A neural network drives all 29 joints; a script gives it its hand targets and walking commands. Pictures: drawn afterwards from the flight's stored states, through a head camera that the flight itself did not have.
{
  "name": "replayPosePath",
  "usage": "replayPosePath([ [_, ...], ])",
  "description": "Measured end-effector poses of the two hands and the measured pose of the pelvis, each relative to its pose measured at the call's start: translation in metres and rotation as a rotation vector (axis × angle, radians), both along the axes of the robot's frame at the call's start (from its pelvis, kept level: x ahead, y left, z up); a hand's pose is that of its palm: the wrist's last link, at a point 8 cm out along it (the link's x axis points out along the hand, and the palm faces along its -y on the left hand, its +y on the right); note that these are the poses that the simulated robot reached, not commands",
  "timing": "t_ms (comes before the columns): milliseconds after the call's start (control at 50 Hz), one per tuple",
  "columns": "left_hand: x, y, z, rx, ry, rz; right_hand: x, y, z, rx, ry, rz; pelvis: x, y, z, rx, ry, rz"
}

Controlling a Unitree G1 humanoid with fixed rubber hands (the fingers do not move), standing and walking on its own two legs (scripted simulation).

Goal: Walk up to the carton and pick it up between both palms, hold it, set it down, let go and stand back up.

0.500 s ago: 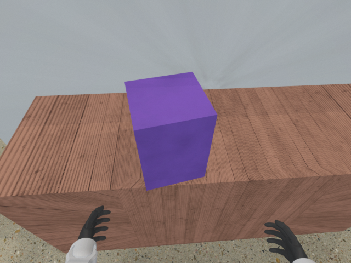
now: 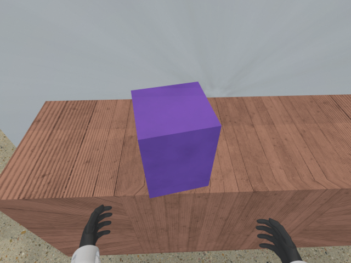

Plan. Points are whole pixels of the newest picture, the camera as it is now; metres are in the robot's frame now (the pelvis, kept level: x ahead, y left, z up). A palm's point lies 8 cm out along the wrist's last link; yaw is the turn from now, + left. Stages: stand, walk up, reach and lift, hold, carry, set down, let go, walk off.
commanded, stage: reach and lift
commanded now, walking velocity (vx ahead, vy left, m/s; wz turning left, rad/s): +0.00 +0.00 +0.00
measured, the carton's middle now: (172, 142) +0.43 +0.04 +0.02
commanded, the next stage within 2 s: none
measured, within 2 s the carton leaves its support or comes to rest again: neither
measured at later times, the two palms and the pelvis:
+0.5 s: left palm (92, 241) +0.18 +0.21 -0.03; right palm (280, 231) +0.21 -0.21 -0.04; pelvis +0.03 -0.02 +0.00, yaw +2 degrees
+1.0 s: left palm (93, 212) +0.23 +0.21 +0.02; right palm (272, 197) +0.26 -0.20 +0.01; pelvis +0.01 -0.02 +0.00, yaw +2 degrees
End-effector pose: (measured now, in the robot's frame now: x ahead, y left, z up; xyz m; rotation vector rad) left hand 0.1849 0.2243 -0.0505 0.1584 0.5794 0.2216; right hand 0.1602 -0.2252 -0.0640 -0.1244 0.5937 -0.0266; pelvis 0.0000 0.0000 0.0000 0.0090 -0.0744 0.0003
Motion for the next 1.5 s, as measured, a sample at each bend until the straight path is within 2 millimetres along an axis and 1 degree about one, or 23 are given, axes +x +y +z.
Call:
replayPosePath([
  [80, 0.000, -0.001, 0.001, -0.007, -0.026, 0.005, 0.010, 0.003, 0.005, 0.012, -0.040, 0.006, 0.009, -0.003, 0.001, -0.001, 0.002, 0.008],
  [180, -0.003, -0.001, 0.005, 0.000, -0.072, 0.021, 0.017, 0.006, 0.009, 0.037, -0.078, 0.023, 0.018, -0.006, 0.002, -0.003, 0.003, 0.015],
  [340, -0.005, -0.006, 0.011, -0.002, -0.150, 0.038, 0.030, 0.008, 0.015, 0.063, -0.147, 0.042, 0.027, -0.011, 0.002, -0.002, 0.014, 0.030],
  [560, -0.002, -0.013, 0.021, -0.029, -0.256, 0.072, 0.052, 0.013, 0.028, 0.102, -0.250, 0.086, 0.028, -0.017, 0.000, 0.002, 0.025, 0.044],
  [680, 0.006, -0.019, 0.031, -0.043, -0.324, 0.080, 0.064, 0.015, 0.039, 0.113, -0.305, 0.108, 0.024, -0.019, 0.000, 0.003, 0.029, 0.050],
  [800, 0.017, -0.020, 0.038, -0.053, -0.340, 0.102, 0.075, 0.020, 0.045, 0.127, -0.315, 0.127, 0.020, -0.020, 0.000, 0.006, 0.032, 0.047],
  [900, 0.029, -0.016, 0.052, -0.051, -0.359, 0.117, 0.090, 0.026, 0.059, 0.137, -0.342, 0.141, 0.017, -0.020, 0.000, 0.006, 0.039, 0.045],
  [1040, 0.046, -0.015, 0.074, -0.061, -0.362, 0.109, 0.108, 0.028, 0.081, 0.132, -0.358, 0.134, 0.014, -0.019, 0.002, 0.003, 0.029, 0.040],
  [1240, 0.055, -0.008, 0.100, -0.079, -0.329, 0.133, 0.126, 0.037, 0.107, 0.146, -0.344, 0.122, 0.007, -0.019, 0.005, 0.000, 0.036, 0.027],
  [1340, 0.060, -0.003, 0.117, -0.074, -0.334, 0.136, 0.140, 0.044, 0.121, 0.160, -0.359, 0.128, 0.004, -0.019, 0.005, -0.002, 0.047, 0.028],
  [1500, 0.071, 0.002, 0.143, -0.080, -0.332, 0.137, 0.165, 0.046, 0.139, 0.167, -0.364, 0.126, 0.002, -0.019, 0.005, -0.005, 0.053, 0.033],
])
